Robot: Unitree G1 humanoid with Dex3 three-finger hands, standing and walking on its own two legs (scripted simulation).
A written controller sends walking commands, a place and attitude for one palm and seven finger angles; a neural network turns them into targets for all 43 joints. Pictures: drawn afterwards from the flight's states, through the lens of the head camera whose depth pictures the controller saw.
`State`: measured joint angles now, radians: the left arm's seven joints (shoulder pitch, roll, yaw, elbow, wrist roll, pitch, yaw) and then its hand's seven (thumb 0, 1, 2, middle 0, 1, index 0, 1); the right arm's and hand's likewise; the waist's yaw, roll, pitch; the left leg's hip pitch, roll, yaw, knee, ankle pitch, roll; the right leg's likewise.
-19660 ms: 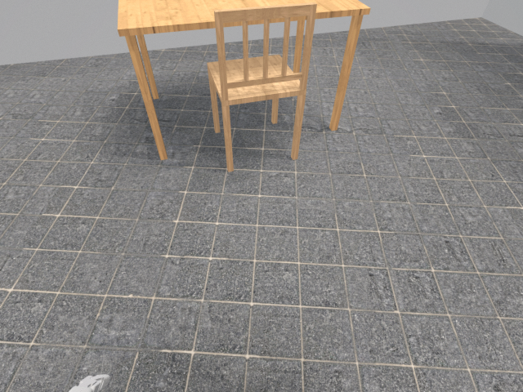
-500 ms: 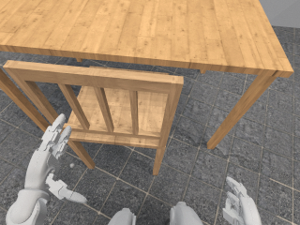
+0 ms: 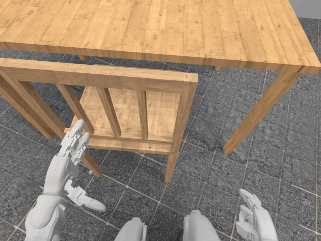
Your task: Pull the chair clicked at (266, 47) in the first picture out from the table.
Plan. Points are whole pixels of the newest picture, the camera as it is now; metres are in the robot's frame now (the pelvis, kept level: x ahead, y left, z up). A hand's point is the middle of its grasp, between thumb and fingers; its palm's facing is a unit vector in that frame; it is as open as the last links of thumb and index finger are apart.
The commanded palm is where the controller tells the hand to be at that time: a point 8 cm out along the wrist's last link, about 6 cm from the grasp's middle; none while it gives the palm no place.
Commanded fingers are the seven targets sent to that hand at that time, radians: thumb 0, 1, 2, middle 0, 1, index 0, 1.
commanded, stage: aim the fingers beside a spindle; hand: left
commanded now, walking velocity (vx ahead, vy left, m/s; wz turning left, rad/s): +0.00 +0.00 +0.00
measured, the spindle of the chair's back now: (111, 114) +0.44 +0.16 +0.00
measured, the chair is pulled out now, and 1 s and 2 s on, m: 0.00 0.00 0.00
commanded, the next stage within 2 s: none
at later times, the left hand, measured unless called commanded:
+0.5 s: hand (101, 164) +0.29 +0.15 +0.02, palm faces -0.05 -1.00 -0.04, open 17.0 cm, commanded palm +0.27 +0.21 +0.02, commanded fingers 0.00 -0.50 0.30 -0.06 -0.08 -0.06 -0.08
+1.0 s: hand (106, 171) +0.28 +0.15 -0.01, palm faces -0.09 -1.00 +0.00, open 17.0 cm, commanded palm +0.26 +0.20 +0.01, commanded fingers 0.00 -0.50 0.30 -0.06 -0.08 -0.06 -0.08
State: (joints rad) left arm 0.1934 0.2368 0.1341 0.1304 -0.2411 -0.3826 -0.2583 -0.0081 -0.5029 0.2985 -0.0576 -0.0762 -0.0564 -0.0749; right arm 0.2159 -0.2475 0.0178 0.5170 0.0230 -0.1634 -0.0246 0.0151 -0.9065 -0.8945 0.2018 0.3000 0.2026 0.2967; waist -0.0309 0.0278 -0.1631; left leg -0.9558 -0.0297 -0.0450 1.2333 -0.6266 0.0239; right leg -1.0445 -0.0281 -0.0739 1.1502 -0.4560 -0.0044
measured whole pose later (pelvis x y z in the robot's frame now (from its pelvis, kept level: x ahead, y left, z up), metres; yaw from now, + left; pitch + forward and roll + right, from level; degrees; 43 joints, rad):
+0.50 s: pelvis +0.00 -0.01 -0.01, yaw +0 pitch +22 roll -2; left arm 0.13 0.22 0.10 0.13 -0.20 -0.43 -0.16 -0.01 -0.50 0.30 -0.06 -0.08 -0.06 -0.08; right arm 0.20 -0.24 0.01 0.52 0.01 -0.12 -0.01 0.01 -0.91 -0.89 0.20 0.30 0.20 0.30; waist -0.04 0.02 -0.17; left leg -1.02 -0.03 -0.04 1.28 -0.64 0.02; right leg -1.11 -0.03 -0.07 1.21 -0.47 -0.01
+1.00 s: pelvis -0.01 +0.00 -0.02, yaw +0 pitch +22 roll -2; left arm 0.09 0.20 0.07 0.23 -0.20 -0.39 -0.19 -0.01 -0.50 0.30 -0.05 -0.08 -0.05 -0.07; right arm 0.20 -0.25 0.02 0.51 0.02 -0.10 -0.01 0.01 -0.91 -0.89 0.20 0.30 0.20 0.30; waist -0.03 0.03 -0.18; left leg -1.05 -0.03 -0.05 1.31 -0.64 0.02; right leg -1.14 -0.03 -0.08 1.23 -0.47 -0.01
